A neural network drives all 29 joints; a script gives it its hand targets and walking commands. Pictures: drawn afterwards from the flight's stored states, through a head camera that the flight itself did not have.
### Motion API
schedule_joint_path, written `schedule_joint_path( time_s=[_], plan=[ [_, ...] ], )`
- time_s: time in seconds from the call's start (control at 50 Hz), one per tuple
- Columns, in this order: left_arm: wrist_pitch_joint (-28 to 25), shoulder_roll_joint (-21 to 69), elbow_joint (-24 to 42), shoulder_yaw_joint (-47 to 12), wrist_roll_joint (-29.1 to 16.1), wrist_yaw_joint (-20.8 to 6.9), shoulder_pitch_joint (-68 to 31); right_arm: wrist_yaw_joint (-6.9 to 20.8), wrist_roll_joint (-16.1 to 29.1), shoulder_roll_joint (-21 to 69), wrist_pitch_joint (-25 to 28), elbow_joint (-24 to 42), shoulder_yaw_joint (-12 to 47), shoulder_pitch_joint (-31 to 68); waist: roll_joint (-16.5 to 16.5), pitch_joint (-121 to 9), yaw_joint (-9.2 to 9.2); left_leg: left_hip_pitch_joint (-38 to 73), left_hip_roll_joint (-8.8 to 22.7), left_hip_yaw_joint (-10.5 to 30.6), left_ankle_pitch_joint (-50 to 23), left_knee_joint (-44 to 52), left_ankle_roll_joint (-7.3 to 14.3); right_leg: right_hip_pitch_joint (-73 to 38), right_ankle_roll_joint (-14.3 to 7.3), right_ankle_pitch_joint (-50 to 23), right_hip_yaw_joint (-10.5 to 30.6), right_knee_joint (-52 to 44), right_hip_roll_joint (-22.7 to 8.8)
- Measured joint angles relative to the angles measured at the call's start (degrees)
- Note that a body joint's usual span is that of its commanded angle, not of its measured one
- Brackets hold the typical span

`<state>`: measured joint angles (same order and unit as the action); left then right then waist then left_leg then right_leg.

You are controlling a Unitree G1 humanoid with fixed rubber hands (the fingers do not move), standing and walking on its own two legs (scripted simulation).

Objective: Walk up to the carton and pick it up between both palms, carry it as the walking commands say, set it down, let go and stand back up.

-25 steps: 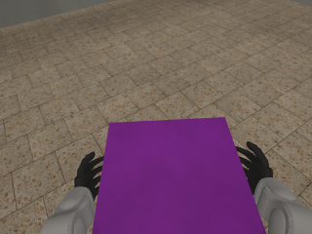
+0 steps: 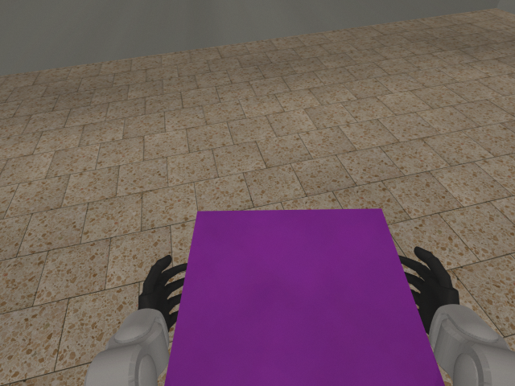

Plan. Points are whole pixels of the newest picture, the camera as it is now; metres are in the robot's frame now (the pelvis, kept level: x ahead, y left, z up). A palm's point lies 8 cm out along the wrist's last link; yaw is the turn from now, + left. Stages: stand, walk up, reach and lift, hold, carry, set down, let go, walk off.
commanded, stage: carry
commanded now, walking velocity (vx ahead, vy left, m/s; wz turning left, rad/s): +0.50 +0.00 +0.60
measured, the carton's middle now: (290, 324) +0.24 -0.01 +0.01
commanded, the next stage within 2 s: none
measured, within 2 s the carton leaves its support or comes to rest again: neither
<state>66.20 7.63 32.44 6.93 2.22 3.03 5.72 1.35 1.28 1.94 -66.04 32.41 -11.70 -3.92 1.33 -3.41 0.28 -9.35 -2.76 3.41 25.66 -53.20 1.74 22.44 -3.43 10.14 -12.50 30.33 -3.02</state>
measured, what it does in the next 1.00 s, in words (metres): walks ahead, turning left: left foot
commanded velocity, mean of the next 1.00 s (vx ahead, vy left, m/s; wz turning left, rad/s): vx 0.46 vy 0.00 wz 0.55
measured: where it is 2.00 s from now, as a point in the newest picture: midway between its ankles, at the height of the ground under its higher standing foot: (181, 258)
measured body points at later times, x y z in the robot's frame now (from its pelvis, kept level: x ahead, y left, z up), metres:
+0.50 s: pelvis +0.29 +0.06 -0.03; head +0.29 +0.07 +0.42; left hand +0.50 +0.27 +0.05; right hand +0.56 -0.09 +0.06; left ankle +0.43 +0.13 -0.73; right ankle +0.08 -0.09 -0.71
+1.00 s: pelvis +0.55 +0.18 +0.02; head +0.53 +0.25 +0.47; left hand +0.66 +0.46 +0.08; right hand +0.84 +0.15 +0.12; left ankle +0.43 +0.13 -0.73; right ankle +0.73 +0.07 -0.63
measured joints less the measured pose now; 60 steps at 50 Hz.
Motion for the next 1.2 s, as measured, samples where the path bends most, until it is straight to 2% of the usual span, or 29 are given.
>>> schedule_joint_path(
  time_s=[0.02, 0.06, 0.16, 0.28, 0.36, 0.42, 0.46, 0.48, 0.5, 0.52, 0.54, 0.56, 0.58, 0.6, 0.62, 0.66, 0.74, 0.86, 0.96, 1.04, 1.1, 1.14, 1.16, 1.18, 1.2],
  plan=[
    [0.35, 0.03, -0.35, 0.21, 0.18, 0.16, -0.1, -0.14, 0.14, 0.06, -0.54, -0.98, -0.15, 0.84, -0.78, -0.28, 0.18, -3.51, -0.22, -0.99, -1.07, -5.89, -0.11, -1.59, 0.27, -0.23, -0.42, -1.43, -0.68],
    [0.62, -0.06, -0.42, 0.76, 0.45, 0.26, 0.4, -0.23, 0.27, 0.89, -0.63, -2.78, -0.37, 1.85, -1.67, -0.85, 0.71, -8.99, 0.87, -2.44, -4.77, -10.43, -0.53, -4.84, 0.55, 0.26, -1.32, -4.32, -1.35],
    [-0.04, -0.63, 0.13, 2.55, -0.85, 0.09, 0.71, -0.22, -0.51, 2.55, -0.27, -3.2, 0.11, 3.18, -2.38, 0.16, 2.18, -18.25, 5.23, -4.67, -11.99, -5.76, -1.25, -13.3, 1.34, 2.62, -3.52, -10.61, -2.34],
    [-0.02, -1.14, 1.02, 3.25, -2.11, -0.12, -0.43, -0.69, -1.0, 3.0, -0.27, -0.92, 0.47, 3.11, -1.71, 2.28, 2.3, -26.31, 7.35, -8.69, -16.8, 1.41, -0.57, -22.39, 3.79, 5.71, -5.6, -15.28, -3.57],
    [0.05, -1.2, 0.94, 3.35, -2.48, -0.43, -0.75, -1.04, -1.11, 3.06, -0.85, 0.27, 0.5, 2.78, -1.49, 2.83, 1.29, -27.1, 7.1, -12.26, -20.07, 8.77, 0.46, -27.91, 6.27, 9.74, -6.75, -15.66, -4.26],
    [0.35, -1.0, 1.02, 3.07, -2.39, -0.51, -0.77, -1.13, -1.0, 2.87, -1.21, 1.05, 0.34, 2.2, -1.91, 2.66, 0.47, -25.44, 5.78, -15.77, -20.13, 14.65, 1.68, -31.3, 8.53, 14.14, -7.65, -13.89, -5.05],
    [0.59, -0.85, 1.26, 2.75, -1.92, -0.54, -0.53, -1.15, -0.66, 2.63, -1.46, 0.96, 0.19, 2.16, -2.36, 2.37, -0.02, -22.54, 3.94, -17.86, -18.24, 18.59, 2.79, -32.13, 9.68, 18.14, -7.75, -8.89, -6.42],
    [0.68, -0.67, 1.46, 2.61, -1.53, -0.58, -0.2, -1.18, -0.38, 2.41, -1.7, 0.69, 0.15, 2.38, -2.05, 2.18, -0.44, -20.1, 2.93, -18.42, -17.63, 21.13, 3.52, -31.4, 9.84, 19.95, -7.58, -3.2, -7.3],
    [0.77, -1.11, 1.23, 2.52, -1.14, -0.63, -0.43, -1.25, -0.21, 2.79, -1.37, -0.27, -0.01, 2.72, -2.76, 2.19, -1.59, -19.67, 1.71, -18.25, -19.54, 20.41, 5.34, -29.18, 9.49, 19.22, -6.35, 5.43, -8.91],
    [0.78, -1.77, 0.37, 2.41, -0.9, -0.77, -1.47, -1.35, -0.33, 3.33, -0.77, -1.13, -0.42, 3.21, -3.5, 2.64, -2.77, -20.71, 0.75, -17.76, -18.43, 17.25, 7.0, -25.01, 8.35, 18.19, -2.78, 16.14, -9.6],
    [0.46, -2.21, -0.84, 2.29, -0.81, -0.86, -2.62, -1.49, -0.42, 3.72, -0.2, -1.85, -0.97, 3.73, -3.16, 3.27, -3.62, -21.65, 0.33, -16.54, -16.77, 15.25, 8.05, -19.18, 7.79, 18.38, 2.1, 27.47, -7.67],
    [0.04, -2.44, -1.7, 2.35, -0.84, -0.96, -3.35, -1.65, -0.44, 4.17, 0.28, -2.25, -1.43, 4.04, -2.8, 4.09, -3.98, -21.58, -0.13, -15.38, -15.8, 15.33, 8.56, -13.18, 7.26, 17.77, 6.04, 36.95, -5.41],
    [-0.42, -2.3, -1.91, 2.5, -0.91, -1.06, -3.43, -1.71, -0.35, 4.55, 0.62, -2.2, -1.78, 3.98, -2.43, 4.83, -3.98, -20.83, -0.52, -14.19, -15.99, 16.86, 7.71, -7.59, 6.85, 16.48, 8.52, 43.26, -3.61],
    [-0.86, -1.82, -1.62, 2.72, -0.99, -1.1, -3.04, -1.66, -0.11, 4.91, 1.01, -1.85, -2.09, 3.47, -2.23, 5.38, -3.78, -19.73, -1.01, -13.21, -16.53, 18.99, 7.24, -2.61, 6.79, 15.08, 9.81, 46.39, -2.71],
    [-1.31, -1.09, -1.08, 2.99, -1.12, -1.11, -2.42, -1.11, 0.37, 5.36, 1.53, -1.33, -2.5, 2.59, -2.12, 5.82, -3.42, -18.3, -1.51, -12.3, -17.0, 21.39, 7.67, 1.63, 6.91, 13.78, 10.36, 46.89, -2.41],
    [-2.33, 0.41, 0.22, 2.99, -1.27, -1.32, -0.67, -0.21, 0.79, 5.75, 3.1, -0.25, -2.97, 0.2, -1.86, 6.3, -2.49, -14.92, -2.24, -10.22, -18.1, 26.44, 8.65, 8.21, 7.3, 11.28, 10.49, 43.88, -2.56],
    [-4.41, 0.63, 3.13, 1.38, -1.0, -1.15, 2.15, 1.44, 1.03, 5.61, 5.23, 2.34, -2.66, -1.54, -2.1, 4.66, -0.6, -7.98, -2.58, -5.42, -19.38, 34.8, 8.47, 15.65, 7.51, 6.4, 10.22, 35.71, -2.95],
    [-1.95, 0.68, 4.53, -0.55, 0.04, 0.13, 2.7, 2.84, 0.75, 4.55, 5.04, 2.24, -2.88, -3.22, -1.83, 0.64, 1.42, 1.84, -1.25, 1.81, -17.79, 42.17, 8.27, 19.62, 7.4, -0.74, 9.45, 29.17, -2.46],
    [0.73, 0.31, 5.79, -1.82, 0.43, 1.56, 1.49, 3.18, 1.49, 3.87, 3.78, 2.3, -3.75, -3.02, -1.52, -1.12, 1.47, 8.89, -0.24, 5.79, -14.67, 45.91, 8.53, 20.29, 6.85, -0.32, 7.39, 25.08, -0.52],
    [1.46, 0.24, 6.27, -2.08, 0.19, 2.37, 0.47, 2.8, 2.24, 3.24, 2.8, 2.78, -4.16, -2.08, -0.47, -1.23, 0.77, 13.37, 0.02, 7.09, -11.09, 47.06, 8.89, 19.17, 5.51, 0.82, 3.6, 17.04, 2.79],
    [1.77, 0.1, 6.83, -1.9, -0.19, 2.69, -0.11, 2.32, 2.94, 3.3, 2.3, 3.26, -4.46, -1.49, 0.09, -0.38, 0.07, 15.23, -1.13, 5.25, -6.28, 42.13, 7.97, 13.44, 4.23, -1.96, -0.28, 5.1, 6.4],
    [1.94, 0.25, 6.49, -2.13, -0.28, 2.56, -0.27, 2.02, 3.1, 3.07, 1.92, 3.66, -4.65, -1.95, -0.11, -0.44, -0.88, 14.81, -3.04, 3.41, -2.53, 33.44, 6.38, 6.54, 4.14, -8.08, -3.01, -2.59, 7.76],
    [1.86, 0.25, 5.71, -2.57, -0.22, 2.5, -0.35, 1.91, 3.17, 2.72, 1.58, 3.79, -4.83, -2.3, -0.26, -0.79, -1.28, 13.06, -4.13, 1.81, -1.32, 25.91, 4.66, 2.58, 1.43, -8.26, -3.93, -5.91, 7.64],
    [1.26, 0.17, 4.23, -3.29, 0.16, 2.53, -0.8, 1.77, 3.12, 1.81, 1.24, 3.28, -5.0, -1.79, 1.25, -0.68, -1.03, 9.12, -3.61, 0.33, -3.89, 15.07, 1.82, 0.94, -2.04, -4.09, -4.62, -5.95, 8.14],
    [1.03, 0.02, 3.31, -3.28, 0.5, 2.57, -1.66, 1.62, 2.97, 1.39, 1.1, 2.37, -4.94, -0.67, 1.76, 0.37, -0.7, 4.37, -3.56, -0.66, -2.3, 3.29, -0.64, 0.51, -3.59, -1.28, -4.85, -3.87, 7.87]
  ],
)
